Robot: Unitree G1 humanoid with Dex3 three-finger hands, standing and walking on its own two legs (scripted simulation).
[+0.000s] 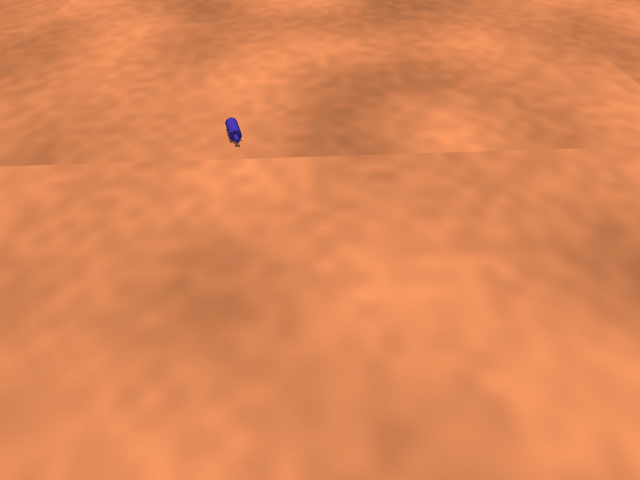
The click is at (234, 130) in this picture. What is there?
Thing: lying bottle
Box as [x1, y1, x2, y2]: [225, 118, 241, 142]
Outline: 228,118 225,123 229,136 232,140 238,142 241,137 241,134 236,120 234,118
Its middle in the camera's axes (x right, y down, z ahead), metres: -0.49 -0.62 +2.23
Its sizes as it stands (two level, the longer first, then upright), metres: 0.200 0.070 0.070
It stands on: the floor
